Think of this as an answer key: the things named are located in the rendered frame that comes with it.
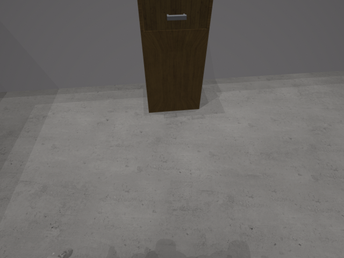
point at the drawer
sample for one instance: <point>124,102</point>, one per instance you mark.
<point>155,14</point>

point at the cabinet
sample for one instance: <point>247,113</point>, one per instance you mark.
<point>174,62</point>

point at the handle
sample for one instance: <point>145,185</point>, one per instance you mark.
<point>177,17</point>

